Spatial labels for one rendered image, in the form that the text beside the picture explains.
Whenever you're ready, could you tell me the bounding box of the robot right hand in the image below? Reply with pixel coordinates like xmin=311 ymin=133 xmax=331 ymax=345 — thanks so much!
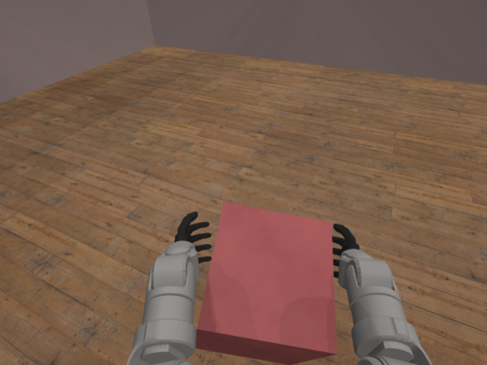
xmin=332 ymin=224 xmax=360 ymax=278

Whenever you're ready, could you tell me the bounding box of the carton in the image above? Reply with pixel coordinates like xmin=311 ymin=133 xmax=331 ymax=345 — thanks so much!
xmin=196 ymin=202 xmax=337 ymax=365

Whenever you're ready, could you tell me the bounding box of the robot right forearm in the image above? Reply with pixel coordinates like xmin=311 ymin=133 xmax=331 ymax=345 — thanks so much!
xmin=338 ymin=249 xmax=433 ymax=365

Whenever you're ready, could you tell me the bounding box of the robot left forearm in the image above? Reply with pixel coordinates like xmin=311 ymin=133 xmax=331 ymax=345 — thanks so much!
xmin=126 ymin=241 xmax=200 ymax=365

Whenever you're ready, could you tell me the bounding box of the robot left hand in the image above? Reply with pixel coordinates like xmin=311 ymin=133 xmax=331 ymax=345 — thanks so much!
xmin=174 ymin=211 xmax=212 ymax=263

